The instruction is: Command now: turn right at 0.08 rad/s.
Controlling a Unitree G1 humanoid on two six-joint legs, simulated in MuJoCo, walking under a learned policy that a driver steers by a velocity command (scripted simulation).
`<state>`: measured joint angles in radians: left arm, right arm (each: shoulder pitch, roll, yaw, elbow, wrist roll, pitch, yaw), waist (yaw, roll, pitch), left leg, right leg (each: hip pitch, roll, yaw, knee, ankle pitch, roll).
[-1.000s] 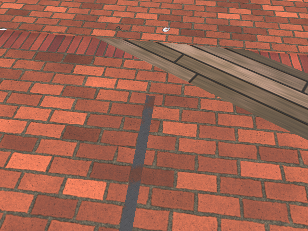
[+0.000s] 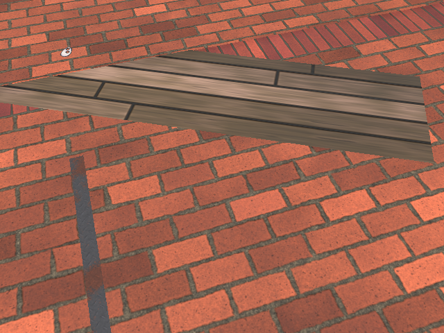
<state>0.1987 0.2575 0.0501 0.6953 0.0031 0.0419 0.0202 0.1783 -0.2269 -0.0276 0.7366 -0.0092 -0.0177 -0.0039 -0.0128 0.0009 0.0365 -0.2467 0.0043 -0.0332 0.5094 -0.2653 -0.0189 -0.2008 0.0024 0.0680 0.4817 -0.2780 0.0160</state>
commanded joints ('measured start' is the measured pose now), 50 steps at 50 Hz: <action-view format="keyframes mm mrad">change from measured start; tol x32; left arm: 1 -12 102 27 -65 14 -19 -5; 44 -314 62 1 -153 -32 -148 -79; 50 239 287 72 -1 -3 -134 -52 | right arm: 1 -10 -130 -28 -51 -15 -31 4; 50 440 -24 15 94 3 -53 -3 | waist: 1 1 -81 -110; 44 -63 89 107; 50 81 -285 -474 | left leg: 1 42 26 -11 -48 91 -10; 20 -280 38 11 253 -268 82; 24 265 2 28 -38 43 90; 26 393 377 -680 -340 -253 300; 28 337 337 -537 -338 -297 277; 34 324 198 -166 -355 312 202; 43 279 223 -62 -384 376 197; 48 294 191 1 85 972 129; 50 -319 -75 -41 746 -269 48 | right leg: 1 48 -88 89 -57 185 -82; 12 -48 -57 79 -70 120 -55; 17 -57 -218 369 -271 -557 -210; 23 -147 -164 215 -188 -224 -172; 27 -614 2 61 630 -265 -44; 35 -591 -89 -66 447 162 -19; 46 -322 8 -111 41 243 -94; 48 55 40 -135 24 257 -155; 50 696 -406 630 -63 -19 -392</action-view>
